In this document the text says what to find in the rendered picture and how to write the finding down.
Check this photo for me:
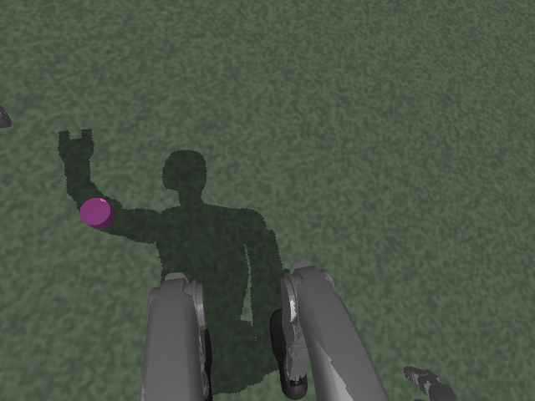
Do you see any right robot foot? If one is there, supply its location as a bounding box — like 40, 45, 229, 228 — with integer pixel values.
270, 308, 308, 400

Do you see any tin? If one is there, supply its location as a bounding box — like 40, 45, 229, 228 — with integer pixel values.
79, 198, 115, 230

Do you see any right robot hand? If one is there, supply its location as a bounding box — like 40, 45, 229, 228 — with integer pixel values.
404, 367, 461, 401

